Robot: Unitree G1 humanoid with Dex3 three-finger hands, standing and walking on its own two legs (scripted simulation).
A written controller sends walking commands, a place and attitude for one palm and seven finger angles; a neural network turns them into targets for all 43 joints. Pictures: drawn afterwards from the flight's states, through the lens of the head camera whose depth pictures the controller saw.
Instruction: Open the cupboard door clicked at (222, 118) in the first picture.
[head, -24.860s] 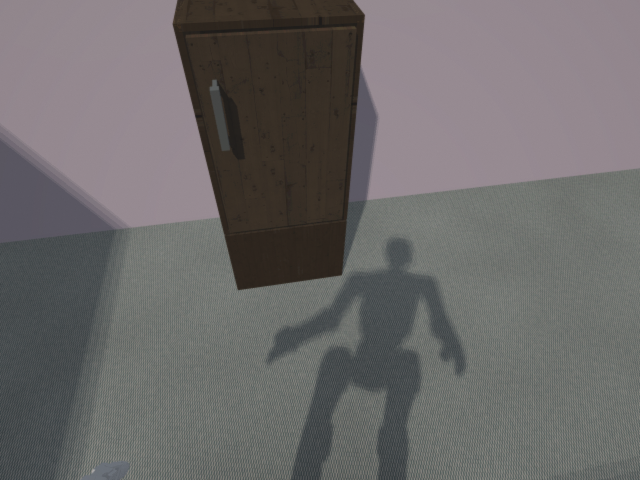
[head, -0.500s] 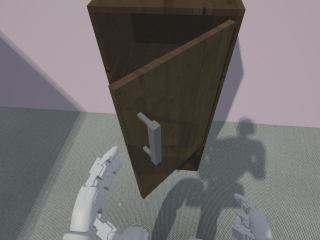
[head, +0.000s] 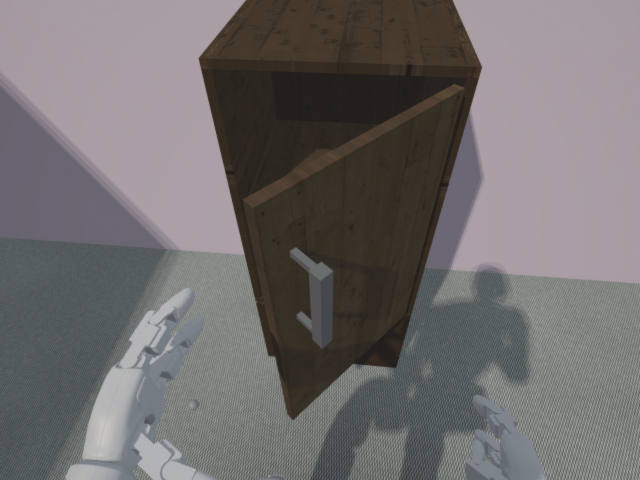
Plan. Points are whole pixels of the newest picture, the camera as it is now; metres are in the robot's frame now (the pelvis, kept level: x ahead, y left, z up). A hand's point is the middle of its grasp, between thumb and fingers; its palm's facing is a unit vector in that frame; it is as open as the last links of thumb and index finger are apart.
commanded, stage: draw the hand back to the body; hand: left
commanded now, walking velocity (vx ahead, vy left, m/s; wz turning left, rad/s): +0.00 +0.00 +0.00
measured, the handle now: (311, 299) +0.34 +0.03 +0.06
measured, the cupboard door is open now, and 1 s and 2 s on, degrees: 49 49 49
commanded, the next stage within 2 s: step back with the hand held close in 1.20 s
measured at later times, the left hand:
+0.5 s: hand (69, 357) +0.20 +0.24 +0.16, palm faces +0.29 -0.89 -0.34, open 13.0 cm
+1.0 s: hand (6, 296) +0.23 +0.27 +0.22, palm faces +0.45 -0.81 -0.38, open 7.7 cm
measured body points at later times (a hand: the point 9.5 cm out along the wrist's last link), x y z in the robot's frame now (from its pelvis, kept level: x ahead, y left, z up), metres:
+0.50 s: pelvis +0.01 +0.03 +0.04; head -0.01 +0.01 +0.49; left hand +0.18 +0.28 +0.18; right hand +0.20 -0.18 -0.03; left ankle +0.04 +0.11 -0.67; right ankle -0.02 -0.10 -0.67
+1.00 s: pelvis +0.03 +0.01 +0.06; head +0.01 -0.01 +0.51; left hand +0.20 +0.31 +0.24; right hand +0.22 -0.21 -0.02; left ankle +0.04 +0.11 -0.67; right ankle -0.02 -0.10 -0.67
